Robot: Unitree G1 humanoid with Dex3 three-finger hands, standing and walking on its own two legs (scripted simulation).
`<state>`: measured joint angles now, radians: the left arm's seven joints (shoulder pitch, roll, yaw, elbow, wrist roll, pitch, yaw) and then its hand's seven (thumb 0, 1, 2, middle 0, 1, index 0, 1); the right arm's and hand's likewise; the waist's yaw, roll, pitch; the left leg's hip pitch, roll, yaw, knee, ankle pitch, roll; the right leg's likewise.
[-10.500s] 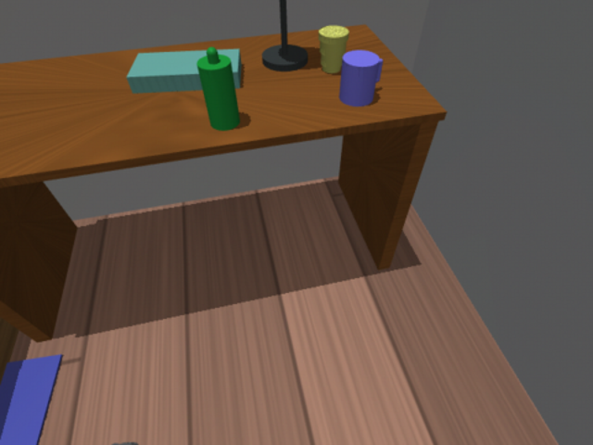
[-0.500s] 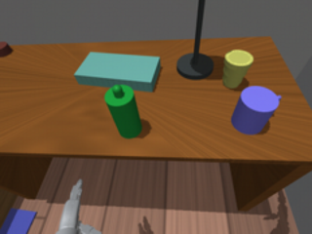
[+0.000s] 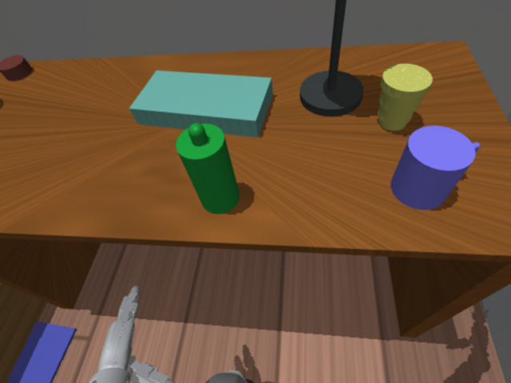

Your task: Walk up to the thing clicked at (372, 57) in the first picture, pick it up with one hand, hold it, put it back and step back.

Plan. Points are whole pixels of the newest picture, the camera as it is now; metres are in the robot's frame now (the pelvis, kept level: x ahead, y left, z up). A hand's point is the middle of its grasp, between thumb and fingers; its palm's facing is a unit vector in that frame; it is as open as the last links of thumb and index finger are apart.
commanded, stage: go down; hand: right
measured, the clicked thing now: (437, 166) +0.46 -0.23 +0.05
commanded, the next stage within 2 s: approach in 0.52 s
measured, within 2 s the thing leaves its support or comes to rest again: leaves its support in 1.54 s
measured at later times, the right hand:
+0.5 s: hand out of the picture +0.41 -0.41 +0.19, palm faces +0.24 +0.97 +0.02, open 17.6 cm
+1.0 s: hand out of the picture +0.44 -0.34 +0.11, palm faces +0.11 +0.99 +0.04, open 17.6 cm
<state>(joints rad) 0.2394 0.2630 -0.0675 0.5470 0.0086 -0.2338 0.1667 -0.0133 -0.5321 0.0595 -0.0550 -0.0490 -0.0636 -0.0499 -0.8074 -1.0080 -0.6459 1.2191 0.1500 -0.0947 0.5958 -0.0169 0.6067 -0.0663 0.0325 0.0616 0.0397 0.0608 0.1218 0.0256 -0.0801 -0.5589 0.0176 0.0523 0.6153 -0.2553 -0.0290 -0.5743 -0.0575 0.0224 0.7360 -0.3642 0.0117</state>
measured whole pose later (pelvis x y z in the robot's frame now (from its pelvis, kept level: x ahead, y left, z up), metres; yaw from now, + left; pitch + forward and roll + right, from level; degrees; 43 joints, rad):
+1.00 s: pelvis +0.00 +0.00 -0.02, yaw +0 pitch +15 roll +3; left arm 0.25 0.25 -0.07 0.48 0.03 -0.24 0.13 -0.01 -0.54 0.06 -0.06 -0.05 -0.06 -0.06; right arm -0.79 -0.83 -0.55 1.19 0.18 -0.18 0.55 -0.02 0.58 -0.06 0.05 0.05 0.05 0.05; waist 0.14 0.03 -0.11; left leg -0.70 0.02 0.05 0.76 -0.32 -0.03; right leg -0.71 -0.05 0.03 0.86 -0.42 0.01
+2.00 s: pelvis -0.02 +0.01 -0.03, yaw +1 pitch +16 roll +2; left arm 0.35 0.24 0.03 0.24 0.00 -0.12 0.03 -0.01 -0.56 0.07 -0.06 -0.05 -0.06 -0.07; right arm -0.85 -0.56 -0.44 1.08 0.11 -0.21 0.19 0.01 0.61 -0.04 0.06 0.06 0.06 0.06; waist 0.14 0.03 -0.11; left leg -0.81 0.03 0.02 0.89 -0.36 -0.03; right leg -0.79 -0.05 0.01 0.96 -0.44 0.01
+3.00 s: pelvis -0.02 +0.00 -0.03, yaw +1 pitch +15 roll +2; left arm 0.39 0.24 0.01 0.17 0.00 -0.10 0.03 -0.01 -0.53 0.05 -0.06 -0.05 -0.07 -0.05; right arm -0.88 -0.57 -0.42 1.08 0.10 -0.19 0.19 0.07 0.59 -0.74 0.79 1.06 1.18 1.23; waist 0.14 0.02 -0.11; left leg -0.78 0.03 0.02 0.87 -0.34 -0.03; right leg -0.77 -0.05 0.01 0.94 -0.43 0.01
